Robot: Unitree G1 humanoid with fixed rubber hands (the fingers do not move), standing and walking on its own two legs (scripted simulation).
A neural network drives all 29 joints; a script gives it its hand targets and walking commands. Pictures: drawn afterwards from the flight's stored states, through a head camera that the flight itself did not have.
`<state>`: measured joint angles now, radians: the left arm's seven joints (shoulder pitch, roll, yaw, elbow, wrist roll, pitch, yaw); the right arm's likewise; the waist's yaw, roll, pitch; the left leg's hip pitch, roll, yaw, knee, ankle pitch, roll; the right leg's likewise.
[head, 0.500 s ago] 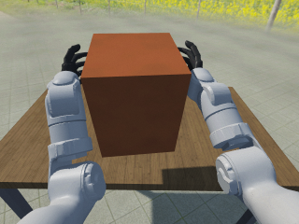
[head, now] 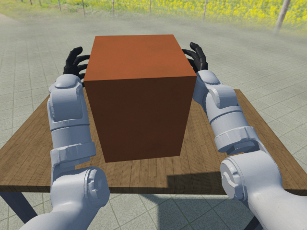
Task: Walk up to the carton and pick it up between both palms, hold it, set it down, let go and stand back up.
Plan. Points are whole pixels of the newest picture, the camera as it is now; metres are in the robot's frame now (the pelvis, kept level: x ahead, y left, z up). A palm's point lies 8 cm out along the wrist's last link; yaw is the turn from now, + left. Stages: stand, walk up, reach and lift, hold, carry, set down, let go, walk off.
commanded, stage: hold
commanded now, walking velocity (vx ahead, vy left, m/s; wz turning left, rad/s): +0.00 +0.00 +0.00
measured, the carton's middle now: (139, 98) +0.38 +0.02 +0.22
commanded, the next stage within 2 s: set down in 0.38 s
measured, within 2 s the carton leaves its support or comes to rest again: neither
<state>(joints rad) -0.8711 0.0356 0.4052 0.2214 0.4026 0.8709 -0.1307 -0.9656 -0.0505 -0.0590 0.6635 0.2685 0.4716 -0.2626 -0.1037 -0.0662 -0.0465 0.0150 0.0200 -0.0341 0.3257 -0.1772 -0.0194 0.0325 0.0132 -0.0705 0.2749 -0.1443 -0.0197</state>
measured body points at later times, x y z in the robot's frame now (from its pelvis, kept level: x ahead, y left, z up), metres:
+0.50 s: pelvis +0.00 +0.00 +0.00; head -0.08 +0.03 +0.44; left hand +0.38 +0.17 +0.30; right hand +0.38 -0.13 +0.31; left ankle +0.02 +0.13 -0.75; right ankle +0.02 -0.10 -0.75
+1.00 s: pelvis +0.01 +0.01 +0.00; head -0.03 +0.05 +0.45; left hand +0.40 +0.17 +0.25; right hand +0.40 -0.13 +0.23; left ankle +0.02 +0.13 -0.75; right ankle +0.02 -0.10 -0.75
